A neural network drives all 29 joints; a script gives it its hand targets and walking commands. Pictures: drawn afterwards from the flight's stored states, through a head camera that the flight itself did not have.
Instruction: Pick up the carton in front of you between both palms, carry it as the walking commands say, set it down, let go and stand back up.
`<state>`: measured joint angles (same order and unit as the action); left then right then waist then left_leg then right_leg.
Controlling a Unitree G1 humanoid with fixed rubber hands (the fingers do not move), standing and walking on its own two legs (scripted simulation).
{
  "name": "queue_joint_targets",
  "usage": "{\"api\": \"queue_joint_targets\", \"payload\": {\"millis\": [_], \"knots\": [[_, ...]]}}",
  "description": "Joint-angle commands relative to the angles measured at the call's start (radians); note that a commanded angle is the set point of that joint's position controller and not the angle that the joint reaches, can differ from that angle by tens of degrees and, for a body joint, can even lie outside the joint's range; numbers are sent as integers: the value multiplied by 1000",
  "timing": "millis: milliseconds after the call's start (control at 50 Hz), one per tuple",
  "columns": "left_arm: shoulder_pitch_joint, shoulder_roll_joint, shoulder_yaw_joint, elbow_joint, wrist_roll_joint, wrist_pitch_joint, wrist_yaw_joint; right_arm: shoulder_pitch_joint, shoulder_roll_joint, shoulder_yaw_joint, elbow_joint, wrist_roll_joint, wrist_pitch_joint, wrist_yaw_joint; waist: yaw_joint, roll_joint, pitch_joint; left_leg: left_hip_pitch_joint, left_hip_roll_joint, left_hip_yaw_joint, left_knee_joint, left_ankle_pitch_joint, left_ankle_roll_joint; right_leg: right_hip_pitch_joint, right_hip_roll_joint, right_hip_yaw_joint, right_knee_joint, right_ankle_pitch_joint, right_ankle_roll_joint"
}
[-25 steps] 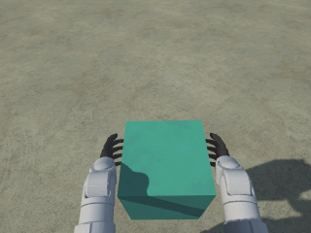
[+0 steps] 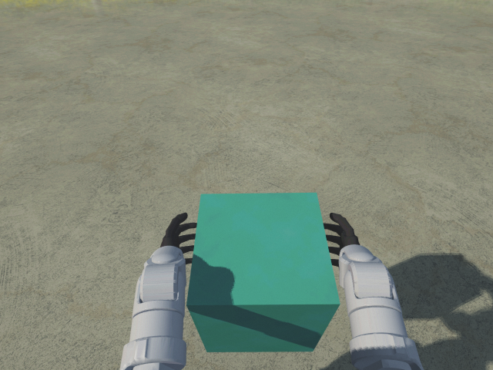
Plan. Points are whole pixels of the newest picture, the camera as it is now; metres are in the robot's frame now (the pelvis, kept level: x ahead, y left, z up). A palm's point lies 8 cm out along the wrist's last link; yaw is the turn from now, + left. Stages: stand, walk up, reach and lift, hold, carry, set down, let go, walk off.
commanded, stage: hold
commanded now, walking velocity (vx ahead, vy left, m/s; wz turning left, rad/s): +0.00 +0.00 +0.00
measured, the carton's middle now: (259, 276) +0.30 +0.00 -0.04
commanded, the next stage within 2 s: set down in 0.20 s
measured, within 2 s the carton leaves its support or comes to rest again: neither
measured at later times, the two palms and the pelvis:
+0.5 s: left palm (174, 241) +0.33 +0.16 +0.03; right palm (336, 241) +0.33 -0.14 +0.03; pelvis +0.01 +0.01 -0.01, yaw -1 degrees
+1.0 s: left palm (189, 277) +0.37 +0.16 -0.17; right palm (313, 272) +0.39 -0.14 -0.17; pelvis -0.02 -0.01 -0.10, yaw -1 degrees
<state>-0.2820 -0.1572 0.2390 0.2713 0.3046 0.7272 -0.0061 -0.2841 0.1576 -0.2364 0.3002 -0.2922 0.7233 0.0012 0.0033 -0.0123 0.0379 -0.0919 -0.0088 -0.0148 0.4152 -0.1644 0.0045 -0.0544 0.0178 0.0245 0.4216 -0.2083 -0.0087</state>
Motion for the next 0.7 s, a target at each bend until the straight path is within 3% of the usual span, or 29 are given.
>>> {"api": "queue_joint_targets", "payload": {"millis": [0, 260, 400, 500, 560, 620, 680], "knots": [[-488, -964, -515, 8, -264, -32, -267, -526, 951, 495, -25, 259, -49, 267, -7, 14, -179, 97, -51, -63, -75, -110, 11, -112, 40, 64, -119, -120, -30], [-558, -981, -465, 84, -253, -33, -274, -611, 952, 446, 44, 238, -57, 284, 1, 33, -173, 110, -26, -86, -98, -132, 4, -133, 48, 59, -100, -114, -29], [-661, -940, -285, 250, -154, -96, -250, -719, 898, 282, 217, 131, -129, 276, 14, 24, -124, 64, -33, -82, -48, -137, 6, -217, 55, 51, -42, -137, -35], [-650, -800, -122, 311, -36, -195, -197, -691, 771, 116, 297, 5, -226, 226, 26, 19, -118, -57, -49, -66, 48, -10, 11, -325, 69, 48, 46, -66, -33], [-599, -716, -75, 325, 5, -294, -175, -632, 702, 74, 320, -37, -322, 202, 32, 15, -190, -140, -66, -53, 127, 112, 5, -402, 79, 47, 111, 33, -21], [-583, -713, -126, 311, -13, -411, -172, -609, 705, 128, 315, -9, -436, 189, 29, 12, -329, -205, -82, -51, 221, 241, -3, -457, 92, 48, 192, 155, -8], [-623, -766, -226, 305, -58, -516, -177, -659, 758, 246, 305, 56, -538, 180, 34, 3, -515, -293, -98, -48, 321, 322, -10, -502, 105, 51, 285, 266, 7]]}}
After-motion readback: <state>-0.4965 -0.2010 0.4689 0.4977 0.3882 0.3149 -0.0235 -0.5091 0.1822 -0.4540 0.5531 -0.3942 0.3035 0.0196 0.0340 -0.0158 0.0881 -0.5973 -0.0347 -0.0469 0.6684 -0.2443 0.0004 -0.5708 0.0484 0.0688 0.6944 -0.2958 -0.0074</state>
